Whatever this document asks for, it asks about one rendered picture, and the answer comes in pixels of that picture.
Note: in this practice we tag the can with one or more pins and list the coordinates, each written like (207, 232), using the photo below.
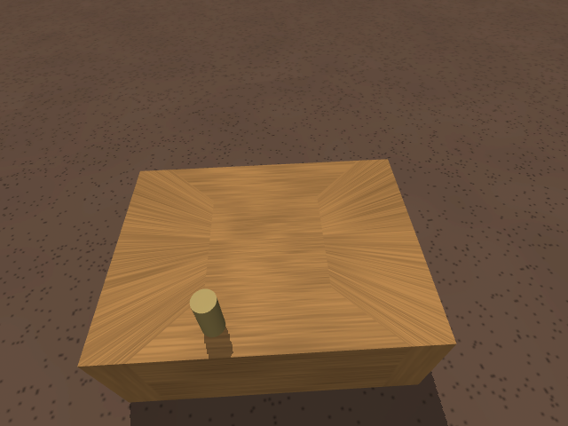
(207, 311)

